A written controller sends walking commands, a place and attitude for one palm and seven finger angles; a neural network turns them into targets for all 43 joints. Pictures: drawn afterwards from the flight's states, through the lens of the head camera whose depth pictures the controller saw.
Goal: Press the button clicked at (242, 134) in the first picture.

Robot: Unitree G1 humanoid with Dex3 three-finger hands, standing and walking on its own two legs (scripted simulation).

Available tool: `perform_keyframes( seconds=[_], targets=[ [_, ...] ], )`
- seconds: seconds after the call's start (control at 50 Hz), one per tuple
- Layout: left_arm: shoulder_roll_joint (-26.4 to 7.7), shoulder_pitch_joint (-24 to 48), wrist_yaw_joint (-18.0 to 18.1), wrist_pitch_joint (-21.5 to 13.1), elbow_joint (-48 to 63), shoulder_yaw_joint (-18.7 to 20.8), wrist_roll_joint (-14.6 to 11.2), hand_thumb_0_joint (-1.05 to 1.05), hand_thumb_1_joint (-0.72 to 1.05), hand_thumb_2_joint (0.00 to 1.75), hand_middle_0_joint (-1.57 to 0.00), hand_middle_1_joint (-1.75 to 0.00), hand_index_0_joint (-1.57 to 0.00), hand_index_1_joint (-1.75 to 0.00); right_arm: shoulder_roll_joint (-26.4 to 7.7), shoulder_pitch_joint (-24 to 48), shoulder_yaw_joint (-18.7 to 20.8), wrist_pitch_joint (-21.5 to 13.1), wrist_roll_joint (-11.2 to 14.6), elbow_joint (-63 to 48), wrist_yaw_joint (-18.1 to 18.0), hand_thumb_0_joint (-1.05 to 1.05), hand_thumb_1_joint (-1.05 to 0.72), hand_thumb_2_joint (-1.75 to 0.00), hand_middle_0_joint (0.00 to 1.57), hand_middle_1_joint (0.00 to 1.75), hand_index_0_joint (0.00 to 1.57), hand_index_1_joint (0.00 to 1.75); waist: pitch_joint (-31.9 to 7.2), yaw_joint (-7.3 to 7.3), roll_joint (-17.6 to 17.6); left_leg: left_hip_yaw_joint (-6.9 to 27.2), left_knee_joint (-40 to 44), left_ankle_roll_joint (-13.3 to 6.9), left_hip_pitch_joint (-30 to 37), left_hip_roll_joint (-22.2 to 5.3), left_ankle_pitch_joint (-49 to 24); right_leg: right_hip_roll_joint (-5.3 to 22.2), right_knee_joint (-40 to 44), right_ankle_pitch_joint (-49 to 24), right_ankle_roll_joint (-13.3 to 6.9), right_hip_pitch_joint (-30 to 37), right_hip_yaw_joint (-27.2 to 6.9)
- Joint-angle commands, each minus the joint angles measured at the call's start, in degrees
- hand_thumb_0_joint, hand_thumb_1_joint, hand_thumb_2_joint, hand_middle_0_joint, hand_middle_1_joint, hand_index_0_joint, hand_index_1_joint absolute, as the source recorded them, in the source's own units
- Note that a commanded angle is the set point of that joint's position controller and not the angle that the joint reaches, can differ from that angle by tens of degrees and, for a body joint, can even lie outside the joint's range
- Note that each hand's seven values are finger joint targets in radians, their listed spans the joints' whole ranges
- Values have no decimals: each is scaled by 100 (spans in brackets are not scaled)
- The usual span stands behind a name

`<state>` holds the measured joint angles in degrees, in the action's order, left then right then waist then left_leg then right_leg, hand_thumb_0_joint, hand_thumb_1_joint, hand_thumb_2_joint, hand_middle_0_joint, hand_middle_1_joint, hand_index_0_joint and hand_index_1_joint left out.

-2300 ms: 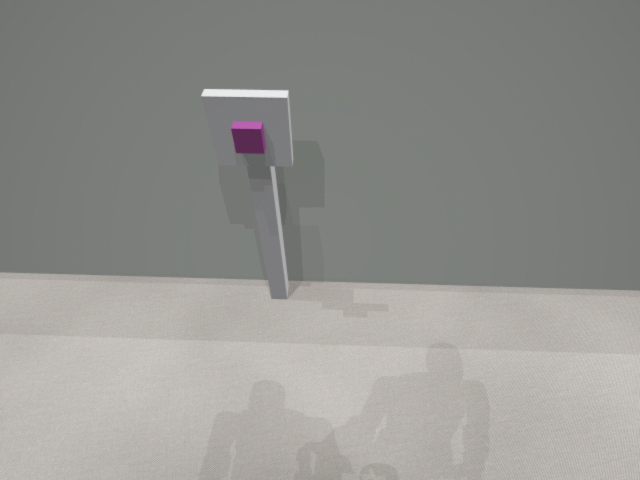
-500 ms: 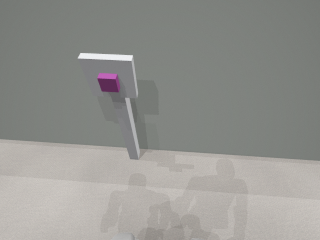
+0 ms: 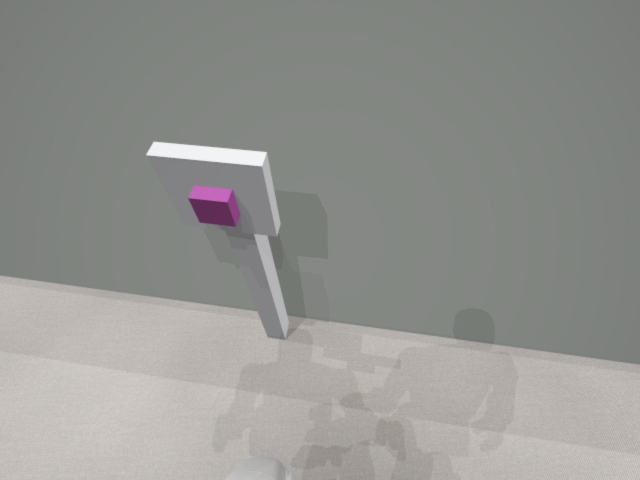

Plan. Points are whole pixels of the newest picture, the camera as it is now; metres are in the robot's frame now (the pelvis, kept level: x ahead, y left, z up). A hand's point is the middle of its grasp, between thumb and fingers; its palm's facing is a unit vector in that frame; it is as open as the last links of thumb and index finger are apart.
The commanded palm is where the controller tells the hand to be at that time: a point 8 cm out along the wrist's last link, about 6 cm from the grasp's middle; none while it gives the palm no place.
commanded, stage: come to a stop and stand still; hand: left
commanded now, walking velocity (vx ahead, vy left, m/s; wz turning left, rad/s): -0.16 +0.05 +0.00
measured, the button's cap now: (216, 204) +0.50 +0.22 -0.03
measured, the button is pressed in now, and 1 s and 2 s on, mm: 0 0 0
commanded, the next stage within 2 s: look again from close up in 0.76 s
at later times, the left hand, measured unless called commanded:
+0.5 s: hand out of the picture +0.03 +0.20 -0.17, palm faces -0.02 -0.97 -0.26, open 7.4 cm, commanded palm none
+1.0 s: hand out of the picture -0.02 +0.17 -0.18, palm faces -0.03 -0.98 -0.19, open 7.4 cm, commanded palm none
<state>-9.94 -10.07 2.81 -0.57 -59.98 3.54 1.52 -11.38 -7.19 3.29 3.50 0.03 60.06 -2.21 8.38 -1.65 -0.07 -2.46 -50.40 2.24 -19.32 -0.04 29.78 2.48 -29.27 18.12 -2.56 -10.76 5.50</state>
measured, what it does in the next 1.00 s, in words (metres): steps on the spot: left foot, then right foot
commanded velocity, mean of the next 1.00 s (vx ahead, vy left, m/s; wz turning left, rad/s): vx -0.01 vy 0.00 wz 0.00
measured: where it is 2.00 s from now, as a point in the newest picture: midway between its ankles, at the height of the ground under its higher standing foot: outside the picture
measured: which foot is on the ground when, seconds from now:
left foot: up 0.00-0.16, down 0.18-1.00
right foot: down 0.00-0.18, up 0.20-0.40, down 0.42-1.00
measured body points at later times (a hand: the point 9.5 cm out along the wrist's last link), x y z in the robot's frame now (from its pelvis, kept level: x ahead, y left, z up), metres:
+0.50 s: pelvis -0.02 +0.01 +0.00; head +0.01 -0.01 +0.44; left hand +0.03 +0.25 -0.15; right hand +0.02 -0.22 -0.17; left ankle +0.02 +0.13 -0.74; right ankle -0.04 -0.10 -0.74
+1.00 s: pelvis -0.02 +0.01 -0.01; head -0.01 +0.00 +0.44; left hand -0.02 +0.22 -0.16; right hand -0.05 -0.21 -0.17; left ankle +0.01 +0.13 -0.74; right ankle -0.04 -0.10 -0.74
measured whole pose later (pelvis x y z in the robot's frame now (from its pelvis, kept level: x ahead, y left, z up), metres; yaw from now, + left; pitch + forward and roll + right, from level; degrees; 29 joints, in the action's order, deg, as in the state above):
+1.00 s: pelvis -0.02 +0.01 -0.01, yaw -1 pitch -2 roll -1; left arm -6.8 -16.9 2.7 -1.7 -63.5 -0.4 1.0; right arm -8.8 -18.0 0.3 0.1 -0.8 62.3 -0.9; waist 3.2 1.8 -2.6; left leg -0.7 -31.8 0.8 -15.8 -3.0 13.7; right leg -2.4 -28.3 16.8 -1.2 -10.0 0.6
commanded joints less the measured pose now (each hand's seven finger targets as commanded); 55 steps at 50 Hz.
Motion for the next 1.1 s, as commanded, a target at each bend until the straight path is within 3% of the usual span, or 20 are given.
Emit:
perform_keyframes(
  seconds=[0.0, 0.08, 0.12, 0.14, 0.16, 0.18, 0.24, 0.32, 0.36, 0.4, 0.42, 0.44, 0.48, 0.56, 0.82, 0.84, 0.86, 0.9, 1.0, 1.08],
  targets=[
    [-1105, -582, 71, 86, 248, 247, -12, 0, 90, 90, -20, -30, -20, -30, -263, -32, 85, -25, -34, -413, 91, 0, -90, -90, 20, 30, 20, 30, -1064, -96, 911, 139, 179, 43, -535, 6, -272, 1550, 392, -6069, -870, 1388, -1115],
    [-1101, -292, 39, 99, 351, 243, -2, 0, 90, 90, -20, -30, -20, -30, -275, -349, 94, -54, -46, -397, 120, 0, -90, -90, 20, 30, 20, 30, -1015, 148, 905, 19, 1493, -8, 277, -14, -1177, 1274, 255, -4788, -612, 798, -914],
    [-940, -295, 25, 120, 382, 178, -73, 0, 90, 90, -20, -30, -20, -30, -572, -763, 104, -154, -103, -297, 110, 0, -90, -90, 20, 30, 20, 30, -1147, 317, 142, 330, 2660, -218, 1439, -576, -3499, 833, -274, -2911, -138, 53, -621],
    [-644, -559, 21, 154, 437, 109, -100, 0, 90, 90, -20, -30, -20, -30, -1001, -798, 147, -216, -153, -375, 92, 0, -90, -90, 20, 30, 20, 30, -1355, 232, -1149, 1627, 2712, -842, 1864, -1779, -5665, 211, -889, -418, 259, -667, -241],
    [-534, -566, 49, 169, 435, 48, -90, 0, 90, 90, -20, -30, -20, -30, -1151, -838, 152, -184, -174, -415, 81, 0, -90, -90, 20, 30, 20, 30, -1316, 343, -1390, 1754, 2965, -1452, 1363, -2284, -6148, -131, -2041, 1891, 296, -544, -390],
    [-563, -501, 34, 211, 512, 34, -87, 0, 90, 90, -20, -30, -20, -30, -1125, -620, 95, -207, -184, -526, 26, 0, -90, -90, 20, 30, 20, 30, -1130, 235, -1147, 1802, 2984, -1672, 957, -2260, -5822, -188, -2645, 2072, 307, -657, -709],
    [-584, -279, -47, 251, 381, 80, -98, 0, 90, 90, -20, -30, -20, -30, -804, -402, 18, -244, -186, -547, -68, 0, -90, -90, 20, 30, 20, 30, -961, 138, -1059, 1268, 2898, -1493, 1024, -1741, -5533, -143, -2796, 1488, 299, -897, -858],
    [-480, -423, -117, 203, 293, -19, -85, 0, 90, 90, -20, -30, -20, -30, -859, -430, 37, -271, -152, -441, -31, 0, -90, -90, 20, 30, 20, 30, -1208, 102, -735, 949, 2949, -1187, 1074, -1423, -4233, -178, -953, 797, 285, -199, -427],
    [-560, -686, -96, 138, 173, -37, -46, 0, 90, 90, -20, -30, -20, -30, -702, -411, 21, -268, -73, -361, 7, 0, -90, -90, 20, 30, 20, 30, -1096, -3, -349, 741, 2621, -757, 689, -988, -2899, -84, 548, -424, 228, 348, -664],
    [-995, -329, -90, 51, 208, -50, -37, 0, 90, 90, -20, -30, -20, -30, -374, -532, -27, -225, -33, -337, 102, 0, -90, -90, 20, 30, 20, 30, -687, 273, 577, 223, 2453, -205, 751, -331, -1305, 981, 1352, -402, -209, -395, -1738],
    [-1108, -127, -113, 73, 223, -75, -35, 0, 90, 90, -20, -30, -20, -30, -310, -685, -43, -219, -62, -241, 162, 0, -90, -90, 20, 30, 20, 30, -643, 413, 161, 205, 2556, -182, 1213, -196, -1421, 1025, 1322, 196, -229, -962, -1667],
    [-971, -19, -113, 13, 182, -100, -55, 0, 90, 90, -20, -30, -20, -30, -283, -692, -64, -207, -102, -109, 135, 0, -90, -90, 20, 30, 20, 30, -730, 384, 781, 191, 2447, -191, 1297, -284, -1713, 675, 1281, -2, -164, -897, -1535],
    [-858, -47, -95, -13, 59, -136, -78, 0, 90, 90, -20, -30, -20, -30, -364, -739, -60, -236, -89, 20, 128, 0, -90, -90, 20, 30, 20, 30, -541, 351, 986, 235, 2557, -203, 1238, -380, -1981, 558, 1331, -289, -78, -782, -1332],
    [-694, -227, -90, -1, -112, -162, -116, 0, 90, 90, -20, -30, -20, -30, -308, -902, -139, -288, -105, 308, 96, 0, -90, -90, 20, 30, 20, 30, -310, 290, 92, 349, 2944, -198, 1026, -536, -2078, 356, 1346, -29, 1, -551, -1198],
    [-459, -654, -67, -24, -411, -176, -145, 0, 90, 90, -20, -30, -20, -30, -145, -1390, -193, -358, -110, 609, 9, 0, -90, -90, 20, 30, 20, 30, -408, 226, -53, 371, 3081, -193, 1033, -609, -2310, 276, 1319, -469, -27, -166, -1027],
    [-489, -1267, 161, -236, -470, -255, -21, 0, 90, 90, -20, -30, -20, -30, -277, -631, -224, -514, -54, 136, 85, 0, -90, -90, 20, 30, 20, 30, -449, -99, 265, 105, 1612, -83, 480, -561, -2376, 726, 1101, -3644, 237, -19, -1505],
    [-819, -959, 116, -281, -154, -212, -56, 0, 90, 90, -20, -30, -20, -30, -8, -1068, -233, -434, -54, -77, 137, 0, -90, -90, 20, 30, 20, 30, -795, 298, 402, 230, 1556, -169, 285, -351, -1011, 1056, 1084, -2717, -41, 95, -1674],
    [-778, -595, 46, -297, 67, -217, -47, 0, 90, 90, -20, -30, -20, -30, 27, -1312, -222, -391, -98, -88, 173, 0, -90, -90, 20, 30, 20, 30, -893, 431, 264, 128, 1572, -174, 655, -287, -1230, 831, 1017, -1417, -318, -354, -1405],
    [-427, -846, 7, -129, 66, -282, -67, 0, 90, 90, -20, -30, -20, -30, -170, -1299, -259, -485, -112, -160, 120, 0, -90, -90, 20, 30, 20, 30, -264, 243, -398, 620, 2502, -370, 356, -556, -1772, 108, 598, 163, -53, -646, -1052],
    [-383, -984, -26, -95, 49, -315, -51, 0, 90, 90, -20, -30, -20, -30, -301, -1192, -237, -489, -112, -226, 103, 0, -90, -90, 20, 30, 20, 30, -304, 195, 31, 732, 2727, -443, 332, -568, -1495, 78, 523, 121, 2, -555, -1010]
  ],
)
